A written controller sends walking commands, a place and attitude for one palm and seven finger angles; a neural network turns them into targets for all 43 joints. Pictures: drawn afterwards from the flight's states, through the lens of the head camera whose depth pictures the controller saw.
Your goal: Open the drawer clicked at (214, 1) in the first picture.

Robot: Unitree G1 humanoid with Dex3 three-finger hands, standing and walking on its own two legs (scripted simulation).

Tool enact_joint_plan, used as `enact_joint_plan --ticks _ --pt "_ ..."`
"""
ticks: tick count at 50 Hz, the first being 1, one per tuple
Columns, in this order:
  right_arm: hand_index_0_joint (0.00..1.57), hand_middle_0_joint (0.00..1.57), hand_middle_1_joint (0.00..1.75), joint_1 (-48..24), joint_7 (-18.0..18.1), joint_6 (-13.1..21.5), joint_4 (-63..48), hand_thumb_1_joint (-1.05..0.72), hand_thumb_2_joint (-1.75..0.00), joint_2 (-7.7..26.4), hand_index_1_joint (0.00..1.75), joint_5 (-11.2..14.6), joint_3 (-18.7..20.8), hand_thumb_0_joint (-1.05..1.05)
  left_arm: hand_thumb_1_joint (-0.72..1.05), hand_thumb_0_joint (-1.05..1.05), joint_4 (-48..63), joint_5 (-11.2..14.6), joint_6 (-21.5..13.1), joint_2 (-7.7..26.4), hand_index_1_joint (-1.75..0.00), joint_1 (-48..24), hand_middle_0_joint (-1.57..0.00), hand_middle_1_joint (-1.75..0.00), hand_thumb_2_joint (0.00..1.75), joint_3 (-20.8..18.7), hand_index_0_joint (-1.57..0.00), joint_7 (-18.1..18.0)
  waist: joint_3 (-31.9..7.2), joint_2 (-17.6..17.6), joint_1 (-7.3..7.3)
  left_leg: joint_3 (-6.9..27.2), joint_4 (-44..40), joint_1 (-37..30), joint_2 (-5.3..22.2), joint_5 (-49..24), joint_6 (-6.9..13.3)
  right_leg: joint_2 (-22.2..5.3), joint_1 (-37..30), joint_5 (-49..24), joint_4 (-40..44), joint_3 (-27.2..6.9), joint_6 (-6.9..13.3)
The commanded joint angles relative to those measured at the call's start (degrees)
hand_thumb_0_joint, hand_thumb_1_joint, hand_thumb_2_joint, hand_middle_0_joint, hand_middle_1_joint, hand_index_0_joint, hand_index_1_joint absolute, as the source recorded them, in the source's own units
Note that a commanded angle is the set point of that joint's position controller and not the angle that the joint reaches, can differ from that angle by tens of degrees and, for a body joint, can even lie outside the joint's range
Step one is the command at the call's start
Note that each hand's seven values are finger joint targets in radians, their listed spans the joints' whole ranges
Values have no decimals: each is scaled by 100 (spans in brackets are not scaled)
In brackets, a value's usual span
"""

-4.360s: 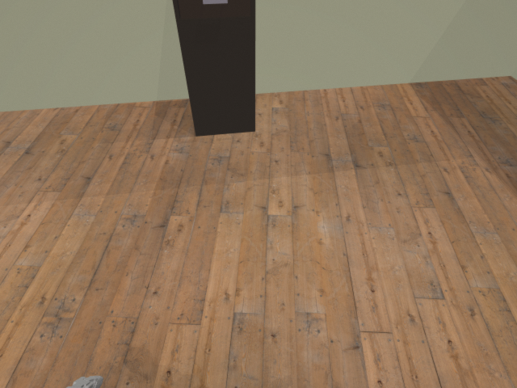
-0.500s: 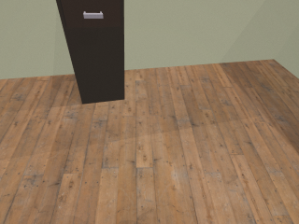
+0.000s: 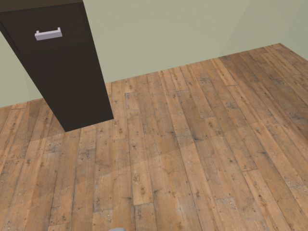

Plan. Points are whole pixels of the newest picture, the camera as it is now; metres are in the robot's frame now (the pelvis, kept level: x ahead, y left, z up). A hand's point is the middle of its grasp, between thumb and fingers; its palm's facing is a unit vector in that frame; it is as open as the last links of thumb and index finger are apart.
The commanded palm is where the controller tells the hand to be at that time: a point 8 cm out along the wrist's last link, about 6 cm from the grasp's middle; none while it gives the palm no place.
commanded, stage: walk to a spot facing it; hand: left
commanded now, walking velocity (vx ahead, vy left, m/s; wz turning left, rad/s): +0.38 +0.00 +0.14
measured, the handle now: (48, 32) +0.94 +0.53 +0.03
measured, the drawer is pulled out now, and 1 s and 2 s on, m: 0.00 0.00 0.00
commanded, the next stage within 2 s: turn to face it in 0.22 s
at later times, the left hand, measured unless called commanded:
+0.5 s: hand (78, 211) +0.20 +0.25 -0.17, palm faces +0.15 -0.97 -0.17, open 7.4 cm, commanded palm none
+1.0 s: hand (92, 179) +0.29 +0.22 -0.13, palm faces +0.33 -0.91 -0.26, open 7.3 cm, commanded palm none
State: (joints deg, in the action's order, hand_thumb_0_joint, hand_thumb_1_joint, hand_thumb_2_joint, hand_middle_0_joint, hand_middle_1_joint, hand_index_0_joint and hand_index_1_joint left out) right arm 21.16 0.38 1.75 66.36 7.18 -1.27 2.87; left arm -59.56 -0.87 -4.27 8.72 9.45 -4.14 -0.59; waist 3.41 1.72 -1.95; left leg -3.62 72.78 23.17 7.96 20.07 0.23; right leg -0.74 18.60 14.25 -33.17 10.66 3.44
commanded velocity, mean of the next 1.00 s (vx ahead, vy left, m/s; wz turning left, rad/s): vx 0.09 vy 0.00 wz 0.28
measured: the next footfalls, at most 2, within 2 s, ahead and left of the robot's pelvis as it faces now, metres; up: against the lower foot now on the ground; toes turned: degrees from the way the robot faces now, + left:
left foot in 0.30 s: +0.29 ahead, +0.16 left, +0.00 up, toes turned +13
right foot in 0.74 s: +0.36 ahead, -0.06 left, +0.00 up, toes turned +5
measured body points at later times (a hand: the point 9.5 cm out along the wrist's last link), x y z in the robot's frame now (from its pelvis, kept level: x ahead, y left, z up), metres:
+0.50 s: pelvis +0.21 +0.07 +0.01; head +0.23 +0.09 +0.46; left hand +0.20 +0.30 -0.15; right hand +0.29 -0.17 -0.13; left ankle +0.25 +0.15 -0.73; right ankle +0.20 -0.08 -0.65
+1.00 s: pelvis +0.27 +0.02 +0.02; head +0.29 -0.01 +0.46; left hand +0.28 +0.26 -0.11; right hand +0.38 -0.21 -0.15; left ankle +0.20 +0.16 -0.65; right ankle +0.32 -0.06 -0.73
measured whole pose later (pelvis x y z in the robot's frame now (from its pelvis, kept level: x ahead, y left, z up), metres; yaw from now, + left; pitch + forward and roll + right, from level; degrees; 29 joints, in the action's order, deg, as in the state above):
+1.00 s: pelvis +0.27 +0.02 +0.02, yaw +17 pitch -1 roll +2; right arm 12.1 -0.2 -3.4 58.8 12.6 -1.2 4.4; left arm -55.6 -1.3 -0.5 8.2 11.5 -2.5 -1.7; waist 2.2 2.2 -0.5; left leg -1.1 58.4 24.0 2.9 23.5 -3.4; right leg -4.9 13.2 13.1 -27.4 11.4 2.5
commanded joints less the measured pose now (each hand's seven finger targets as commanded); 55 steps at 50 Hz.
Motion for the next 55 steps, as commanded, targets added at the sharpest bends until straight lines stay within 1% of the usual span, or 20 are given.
enact_joint_plan --ticks 1,10,12,13,14,15,16,17,19,22,25,32,35,36,37,38,40,44,51,55 --pt "20 20 30 222 -47 -11 -458 -90 -90 136 30 -38 43 0 90 0 -66 -76 -87 508 -30 868 -20 -30 90 18 -20 -22 -99 -634 38 79 -696 725 271 -430 -145 -1575 -204 -680 2128 -1297 478" --pt "20 20 30 -1296 -257 78 -1129 -90 -90 399 30 7 25 0 90 0 -214 -64 -83 888 -30 1174 -20 -30 90 22 -20 -9 297 -726 303 -361 -3316 443 -6 -949 -84 -1604 -993 -1035 2019 -852 370" --pt "20 20 30 -1143 -235 111 -1113 -90 -90 529 30 5 51 0 90 0 -264 -68 -43 960 -30 1200 -20 -30 90 2 -20 -15 238 -536 176 -489 -3719 -80 -140 -811 -16 -1612 -1119 -1423 1610 -750 310" --pt "20 20 30 -690 -196 145 -968 -90 -90 658 30 -23 82 0 90 0 -253 -41 -24 969 -30 1137 -20 -30 90 -5 -20 -21 75 -311 -75 -597 -4072 -908 -314 -999 22 -1426 -910 -1895 900 -524 197" --pt "20 20 30 144 -141 186 -740 -90 -90 975 30 -58 148 0 90 0 -215 -8 -5 884 -30 1162 -20 -30 90 10 -20 -6 -466 168 -393 -331 -4441 -2113 -194 -1224 141 -1078 -555 -1983 -354 -221 -15" --pt "20 20 30 874 -67 220 -588 -90 -90 1688 30 -140 307 0 90 0 -114 54 24 557 -30 1411 -20 -30 90 46 -20 37 -1089 1594 -536 1570 -4885 -3292 1216 -1742 650 -309 631 -68 -2188 119 -332" --pt "20 20 30 1033 -29 136 -535 -90 -90 1899 30 -60 292 0 90 0 64 30 6 538 -30 1260 -20 -30 90 87 -20 26 -1190 1854 -504 2489 -5525 -3233 1931 -1861 1094 -38 1170 2086 -3407 -335 -315" --pt "20 20 30 732 38 126 -610 -90 -90 1752 30 -16 250 0 90 0 122 26 49 571 -30 888 -20 -30 90 107 -20 -15 -978 1324 -460 2620 -5586 -2787 1943 -1986 1181 -271 1486 1924 -3996 -728 -300" --pt "20 20 30 -57 76 184 -782 -90 -90 1195 30 -5 101 0 90 0 47 -18 66 468 -30 673 -20 -30 90 79 -20 35 -217 581 -99 1676 -5639 -1741 1392 -2584 1006 -658 1522 1123 -3890 -894 -423" --pt "20 20 30 -572 101 250 -829 -90 -90 917 30 57 -9 0 90 0 -148 -10 235 278 -30 1140 -20 -30 90 113 -20 16 -474 627 310 603 -5634 -1096 754 -3580 750 -674 588 643 -2943 -795 -613" --pt "20 20 30 -558 76 145 -899 -90 -90 1025 30 38 93 0 90 0 23 -23 392 282 -30 1049 -20 -30 90 66 -20 -33 -466 339 309 673 -5673 -978 741 -3293 911 -569 614 525 -2554 -717 -740" --pt "20 20 30 -534 53 -87 -939 -90 -90 1176 30 -8 212 0 90 0 542 5 438 397 -30 303 -20 -30 90 23 -20 -75 -404 698 128 1170 -5358 -1054 647 -2849 948 -282 279 566 -1020 -632 -761" --pt "20 20 30 -681 60 -157 -1002 -90 -90 1175 30 11 240 0 90 0 506 28 368 472 -30 631 -20 -30 90 -2 -20 -98 -549 586 326 1197 -4787 -923 439 -2681 677 -192 -599 -199 366 -572 -716" --pt "20 20 30 -639 39 -155 -1023 -90 -90 1041 30 50 224 0 90 0 479 8 316 650 -30 769 -20 -30 90 -25 -20 -121 -606 170 385 1054 -4393 -560 155 -2074 406 -448 -1212 -782 1044 -817 -670" --pt "20 20 30 -494 -2 -153 -1089 -90 -90 711 30 104 185 0 90 0 474 -73 249 1139 -30 927 -20 -30 90 -97 -20 -177 -802 -1168 395 307 -3302 350 -502 -499 -33 -1718 -2019 -1811 1430 -2004 -334" --pt "20 20 30 -498 8 -209 -1239 -90 -90 624 30 72 176 0 90 0 529 -60 274 1470 -30 996 -20 -30 90 -116 -20 -160 -685 -1717 389 206 -2284 577 -845 1434 -190 -2696 -1586 -2498 1578 -2534 254" --pt "20 20 30 -532 10 -392 -1086 -90 -90 782 30 27 235 0 90 0 657 -19 287 1189 -30 502 -20 -30 90 -75 -20 -162 -304 -1393 232 534 -971 495 -598 1047 -225 -2350 -649 -1428 1876 -2361 436" --pt "20 20 30 -486 -55 -442 -975 -90 -90 696 30 15 210 0 90 0 717 -30 279 860 -30 258 -20 -30 90 -2 -20 -168 -175 -1016 104 405 -696 539 -468 220 -336 -1767 -635 -1548 1704 -1190 279" --pt "20 20 30 -1138 -57 -439 -1179 -90 -90 679 30 55 114 0 90 0 477 -85 321 1114 -30 847 -20 -30 90 -60 -20 -146 -358 -1127 432 115 -2190 205 -534 580 -388 -1870 -1214 -2058 1535 -1093 474" --pt "20 20 30 -1208 -89 -328 -1236 -90 -90 673 30 45 37 0 90 0 273 -104 305 1218 -30 966 -20 -30 90 -82 -20 -97 -433 -1257 501 -95 -3180 -221 -530 581 -269 -1937 -1217 -572 1778 -1277 433"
